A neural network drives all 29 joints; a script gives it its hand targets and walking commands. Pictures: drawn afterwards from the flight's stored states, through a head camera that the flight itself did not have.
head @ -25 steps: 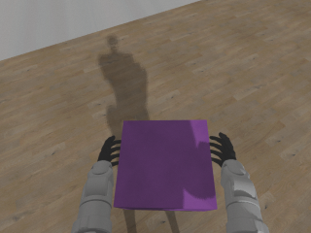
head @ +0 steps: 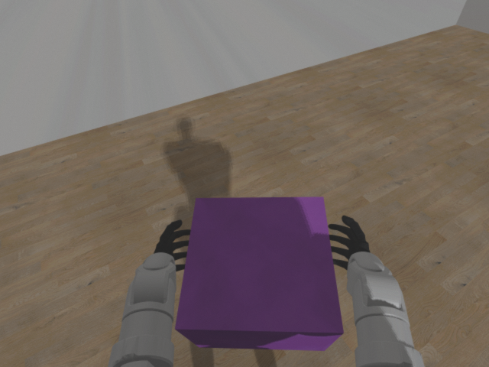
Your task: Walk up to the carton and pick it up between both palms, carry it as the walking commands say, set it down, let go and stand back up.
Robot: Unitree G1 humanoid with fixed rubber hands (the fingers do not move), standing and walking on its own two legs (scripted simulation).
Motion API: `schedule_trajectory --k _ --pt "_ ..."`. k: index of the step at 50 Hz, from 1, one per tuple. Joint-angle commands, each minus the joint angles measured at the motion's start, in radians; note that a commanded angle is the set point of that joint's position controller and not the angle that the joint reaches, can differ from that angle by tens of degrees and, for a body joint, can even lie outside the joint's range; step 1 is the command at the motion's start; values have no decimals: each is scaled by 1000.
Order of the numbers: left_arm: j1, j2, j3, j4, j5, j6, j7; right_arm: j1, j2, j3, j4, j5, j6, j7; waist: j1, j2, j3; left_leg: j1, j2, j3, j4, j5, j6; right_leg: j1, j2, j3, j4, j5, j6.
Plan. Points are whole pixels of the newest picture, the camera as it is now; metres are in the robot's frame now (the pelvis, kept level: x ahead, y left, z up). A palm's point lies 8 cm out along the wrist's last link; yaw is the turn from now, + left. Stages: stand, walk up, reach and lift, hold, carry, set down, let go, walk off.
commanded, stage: reach and lift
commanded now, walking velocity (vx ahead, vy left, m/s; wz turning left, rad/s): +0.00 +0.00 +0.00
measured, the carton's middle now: (259, 273) +0.32 -0.03 -0.05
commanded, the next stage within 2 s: hold in 1.58 s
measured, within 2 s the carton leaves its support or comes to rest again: neither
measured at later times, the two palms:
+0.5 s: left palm (148, 264) +0.30 +0.16 +0.05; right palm (350, 250) +0.29 -0.17 +0.05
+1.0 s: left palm (148, 272) +0.29 +0.16 +0.04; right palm (348, 250) +0.30 -0.17 +0.05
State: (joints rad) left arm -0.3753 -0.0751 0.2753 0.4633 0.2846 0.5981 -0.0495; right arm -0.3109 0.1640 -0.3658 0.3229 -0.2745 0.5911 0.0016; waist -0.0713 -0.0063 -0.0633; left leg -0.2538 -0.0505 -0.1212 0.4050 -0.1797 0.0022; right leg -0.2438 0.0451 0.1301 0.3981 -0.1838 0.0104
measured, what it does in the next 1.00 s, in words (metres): stands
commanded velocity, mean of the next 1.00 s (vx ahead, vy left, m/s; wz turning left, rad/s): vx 0.00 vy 0.00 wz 0.00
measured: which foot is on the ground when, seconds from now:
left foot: down 0.00-1.00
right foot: down 0.00-1.00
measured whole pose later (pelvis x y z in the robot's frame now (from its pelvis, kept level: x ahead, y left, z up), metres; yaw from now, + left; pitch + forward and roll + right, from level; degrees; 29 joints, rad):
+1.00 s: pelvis +0.01 +0.00 +0.01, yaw +0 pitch -5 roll +0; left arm -0.22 -0.14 0.25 0.20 0.30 0.75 -0.03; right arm -0.24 0.15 -0.26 0.20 -0.28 0.71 0.01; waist -0.01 0.01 -0.01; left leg -0.05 -0.04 -0.12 0.30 -0.17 0.00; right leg -0.05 0.04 0.13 0.31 -0.17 0.00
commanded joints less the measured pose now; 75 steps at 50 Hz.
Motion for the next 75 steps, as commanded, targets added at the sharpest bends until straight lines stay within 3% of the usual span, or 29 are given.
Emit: schedule_trajectory --k 1,2,3,4,7,11,13,15,16,18,20,26,32,33,35,37,41,44,48,50,55,63,66,67,68,72,73,74,75 --pt "-564 -993 -577 -92 -279 -17 -273 -529 933 652 42 280 39 295 17 47 -315 189 -24 52 -64 158 -9 153 44 -68 -52 182 11" --pt "-544 -988 -571 -98 -273 -12 -273 -522 924 662 20 270 49 294 21 7 -274 187 -24 43 -63 179 -2 130 45 -68 -58 198 17" --pt "-559 -998 -591 -116 -293 -3 -273 -541 918 668 9 286 52 294 18 47 -283 186 -20 44 -63 173 -11 149 47 -65 -58 189 10" --pt "-555 -1012 -612 -151 -311 7 -273 -554 943 708 -44 298 62 292 18 4 -332 220 -22 39 -65 182 -4 200 48 -64 -58 204 14" --pt "-589 -967 -585 -146 -306 30 -277 -497 924 642 42 260 97 283 10 -7 -200 187 -16 39 -83 91 1 133 46 -61 -78 121 10" --pt "-550 -979 -594 -165 -306 58 -274 -551 927 696 -48 300 107 284 39 33 -231 212 -24 51 -104 123 -3 208 42 -59 -95 153 6" --pt "-570 -934 -567 -158 -289 67 -279 -506 914 650 18 265 125 283 20 23 -186 217 -26 55 -115 53 -1 176 42 -62 -109 93 9" --pt "-565 -952 -558 -146 -288 69 -280 -542 929 649 6 268 126 288 38 1 -164 211 -25 57 -127 24 7 179 37 -60 -120 52 11" --pt "-573 -939 -530 -115 -267 78 -278 -561 915 626 24 262 124 293 49 33 -157 188 -27 54 -135 -16 4 188 32 -65 -119 19 4" --pt "-589 -946 -527 -121 -268 75 -277 -562 924 617 43 257 124 300 42 34 -144 205 -29 57 -134 -30 5 172 31 -68 -122 -13 1" --pt "-599 -957 -530 -143 -278 71 -279 -563 937 631 32 262 124 300 59 7 -144 217 -28 58 -123 14 9 176 30 -61 -122 20 5" --pt "-547 -957 -544 -179 -281 80 -280 -551 938 658 -28 263 123 296 52 -25 -178 232 -37 56 -122 94 5 232 36 -69 -114 107 19" --pt "-453 -937 -565 -257 -272 96 -259 -405 907 654 -45 252 129 286 48 19 -207 294 -38 50 -124 236 -21 261 46 -63 -119 231 12" --pt "-460 -938 -580 -278 -279 98 -256 -392 904 643 -45 252 129 286 28 4 -149 275 -39 47 -124 231 -19 239 44 -63 -123 230 14" --pt "-447 -909 -577 -298 -265 98 -252 -383 890 652 -56 251 127 287 50 44 -165 264 -40 51 -133 217 -26 273 46 -59 -120 230 10" --pt "-415 -917 -600 -323 -275 92 -246 -392 909 688 -103 267 120 283 59 6 -195 281 -38 42 -124 272 -18 285 45 -52 -115 291 21" --pt "-423 -917 -622 -355 -282 98 -232 -356 881 672 -87 262 120 280 51 53 -178 265 -40 43 -126 236 -30 268 49 -54 -112 243 9" --pt "-408 -898 -620 -344 -277 98 -231 -375 892 694 -95 274 117 284 62 3 -164 259 -38 42 -125 191 -21 244 49 -58 -113 197 16" --pt "-374 -912 -615 -327 -273 98 -232 -387 899 726 -129 283 109 279 86 22 -212 258 -45 49 -119 214 -20 277 44 -53 -105 243 16" --pt "-374 -907 -612 -328 -269 100 -229 -363 879 701 -104 264 116 278 68 -21 -196 275 -38 43 -119 211 -19 261 48 -57 -108 225 15" --pt "-388 -913 -633 -338 -277 99 -235 -371 871 701 -125 269 113 279 59 18 -186 258 -41 46 -117 202 -23 252 49 -58 -105 214 9" --pt "-435 -914 -610 -297 -270 102 -241 -404 906 686 -57 270 121 287 70 13 -156 227 -37 48 -118 93 -10 235 36 -55 -114 109 2" --pt "-425 -934 -624 -328 -281 96 -242 -415 907 709 -103 278 117 290 74 14 -200 245 -43 48 -110 174 -14 253 41 -57 -106 189 7" --pt "-403 -938 -621 -302 -285 98 -243 -425 899 711 -112 280 117 287 68 -30 -188 255 -37 41 -110 175 -10 241 43 -58 -113 182 10" --pt "-412 -947 -632 -315 -292 101 -242 -399 883 693 -102 270 121 283 52 17 -169 254 -43 41 -112 188 -17 235 42 -61 -112 194 6" --pt "-391 -930 -615 -308 -275 108 -236 -399 887 701 -100 277 123 287 73 4 -179 255 -39 45 -120 187 -19 254 47 -60 -116 188 5" --pt "-385 -930 -616 -304 -283 111 -237 -382 871 690 -103 271 127 285 52 2 -156 261 -37 45 -119 173 -18 237 45 -56 -119 183 4" --pt "-395 -947 -632 -334 -299 104 -238 -391 882 707 -118 282 120 283 61 -17 -184 274 -35 39 -110 205 -17 244 48 -60 -113 193 7" --pt "-395 -936 -616 -322 -284 107 -237 -399 886 697 -108 282 123 286 70 13 -167 240 -38 44 -120 193 -18 257 47 -59 -112 197 3"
